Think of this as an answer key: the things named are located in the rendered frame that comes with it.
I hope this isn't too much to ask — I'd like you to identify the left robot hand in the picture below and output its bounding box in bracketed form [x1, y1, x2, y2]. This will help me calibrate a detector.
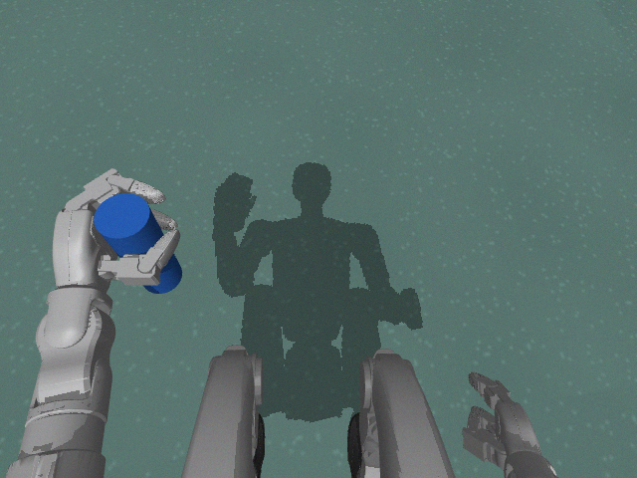
[52, 168, 180, 293]

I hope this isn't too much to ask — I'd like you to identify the right robot hand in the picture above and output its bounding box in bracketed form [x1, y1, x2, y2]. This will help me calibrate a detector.
[462, 372, 541, 470]

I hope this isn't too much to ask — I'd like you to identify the right robot arm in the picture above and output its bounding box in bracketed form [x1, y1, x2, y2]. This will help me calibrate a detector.
[504, 451, 558, 478]

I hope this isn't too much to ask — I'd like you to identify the left robot arm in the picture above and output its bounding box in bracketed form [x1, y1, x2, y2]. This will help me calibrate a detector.
[6, 285, 115, 478]

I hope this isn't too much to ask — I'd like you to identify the can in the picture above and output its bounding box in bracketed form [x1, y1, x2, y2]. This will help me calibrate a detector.
[94, 193, 182, 294]

